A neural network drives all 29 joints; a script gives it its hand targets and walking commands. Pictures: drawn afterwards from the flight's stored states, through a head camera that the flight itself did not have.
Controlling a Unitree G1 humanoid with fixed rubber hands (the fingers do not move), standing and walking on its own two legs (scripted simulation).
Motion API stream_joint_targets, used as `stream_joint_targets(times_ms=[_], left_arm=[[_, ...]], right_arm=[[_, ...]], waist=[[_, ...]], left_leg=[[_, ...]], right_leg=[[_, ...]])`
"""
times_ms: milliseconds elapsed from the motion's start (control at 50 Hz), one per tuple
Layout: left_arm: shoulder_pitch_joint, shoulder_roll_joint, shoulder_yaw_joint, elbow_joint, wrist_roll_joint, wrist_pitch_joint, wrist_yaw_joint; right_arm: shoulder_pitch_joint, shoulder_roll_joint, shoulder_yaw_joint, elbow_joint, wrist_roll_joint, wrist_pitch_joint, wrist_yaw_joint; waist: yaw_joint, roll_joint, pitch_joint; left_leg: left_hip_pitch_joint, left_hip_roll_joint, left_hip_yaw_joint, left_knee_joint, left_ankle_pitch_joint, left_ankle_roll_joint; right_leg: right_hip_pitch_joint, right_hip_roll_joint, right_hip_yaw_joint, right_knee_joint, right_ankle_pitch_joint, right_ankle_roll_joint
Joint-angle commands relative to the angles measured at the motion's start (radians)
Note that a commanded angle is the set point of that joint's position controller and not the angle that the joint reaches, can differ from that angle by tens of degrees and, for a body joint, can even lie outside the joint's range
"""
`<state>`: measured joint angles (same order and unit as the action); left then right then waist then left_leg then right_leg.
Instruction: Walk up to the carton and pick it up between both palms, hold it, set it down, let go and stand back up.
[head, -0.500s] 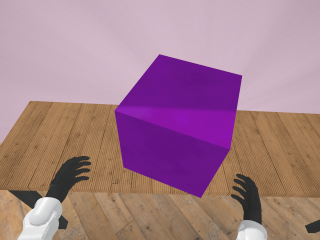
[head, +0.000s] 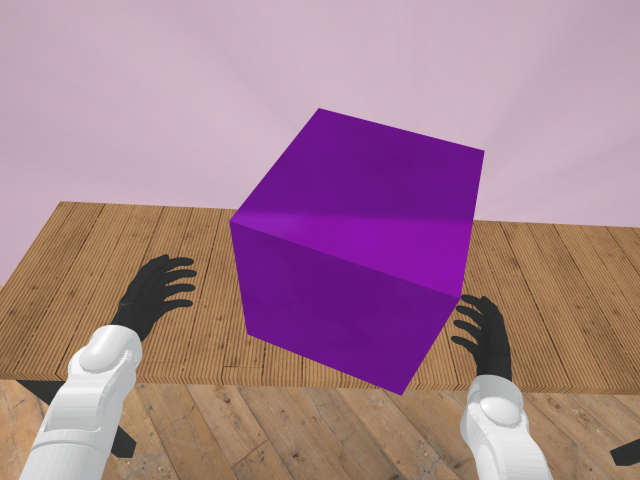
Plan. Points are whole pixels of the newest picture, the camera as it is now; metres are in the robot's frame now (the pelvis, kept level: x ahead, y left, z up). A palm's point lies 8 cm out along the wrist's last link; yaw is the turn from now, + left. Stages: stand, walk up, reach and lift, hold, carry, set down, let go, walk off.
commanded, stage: reach and lift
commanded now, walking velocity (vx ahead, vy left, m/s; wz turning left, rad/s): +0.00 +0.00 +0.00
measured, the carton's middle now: (358, 247) +0.45 -0.05 +0.02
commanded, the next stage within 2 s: none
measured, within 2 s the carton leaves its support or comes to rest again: neither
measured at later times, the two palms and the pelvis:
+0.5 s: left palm (164, 223) +0.36 +0.20 +0.14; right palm (503, 303) +0.29 -0.19 +0.11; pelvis -0.01 +0.00 +0.00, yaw +0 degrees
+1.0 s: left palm (188, 167) +0.42 +0.18 +0.18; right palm (520, 249) +0.33 -0.21 +0.15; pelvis +0.00 +0.00 +0.00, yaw +0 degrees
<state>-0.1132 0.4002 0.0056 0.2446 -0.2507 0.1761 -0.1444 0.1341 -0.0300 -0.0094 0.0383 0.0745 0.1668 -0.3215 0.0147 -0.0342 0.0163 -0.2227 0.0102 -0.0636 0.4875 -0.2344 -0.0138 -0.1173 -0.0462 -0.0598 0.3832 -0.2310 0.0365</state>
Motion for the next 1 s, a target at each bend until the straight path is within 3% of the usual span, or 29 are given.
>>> stream_joint_targets(times_ms=[0,160,420,500,720,980], left_arm=[[-0.345,0.339,0.089,-0.348,-0.137,0.007,0.017],[-0.507,0.344,0.1,-0.273,-0.133,0.094,0.016],[-0.76,0.342,0.122,-0.014,-0.092,0.207,-0.004],[-0.813,0.346,0.13,0.029,-0.081,0.221,-0.006],[-0.947,0.382,0.14,0.02,-0.075,0.244,-0.005],[-1.132,0.392,0.092,0.186,-0.093,0.23,-0.001]], right_arm=[[-0.279,-0.146,-0.085,-0.358,0.16,-0.013,-0.007],[-0.42,-0.184,-0.122,-0.315,0.177,0.065,-0.008],[-0.682,-0.226,-0.166,-0.167,0.187,0.167,-0.002],[-0.736,-0.239,-0.165,-0.153,0.197,0.177,0.001],[-0.86,-0.287,-0.16,-0.126,0.242,0.2,0.001],[-1.065,-0.33,-0.157,0.019,0.265,0.212,0.016]], waist=[[-0.11,0.129,-0.268],[-0.144,0.105,-0.295],[-0.178,0.069,-0.293],[-0.181,0.058,-0.331],[-0.193,0.059,-0.45],[-0.234,0.053,-0.512]], left_leg=[[0.199,0.003,0.103,-0.103,0.269,-0.021],[0.186,-0.004,0.106,-0.117,0.245,-0.015],[0.124,-0.014,0.11,-0.154,0.136,0.005],[0.127,-0.019,0.112,-0.151,0.151,0.006],[0.181,-0.028,0.103,-0.117,0.276,-0.008],[0.192,-0.027,0.087,-0.105,0.277,-0.011]], right_leg=[[0.115,0.039,0.075,-0.04,0.389,-0.005],[0.116,0.042,0.072,-0.04,0.41,0.003],[0.11,0.046,0.068,-0.062,0.317,0.002],[0.121,0.048,0.066,-0.058,0.345,0.006],[0.159,0.061,0.058,-0.034,0.547,0.015],[0.121,0.066,0.041,-0.031,0.578,0.012]])
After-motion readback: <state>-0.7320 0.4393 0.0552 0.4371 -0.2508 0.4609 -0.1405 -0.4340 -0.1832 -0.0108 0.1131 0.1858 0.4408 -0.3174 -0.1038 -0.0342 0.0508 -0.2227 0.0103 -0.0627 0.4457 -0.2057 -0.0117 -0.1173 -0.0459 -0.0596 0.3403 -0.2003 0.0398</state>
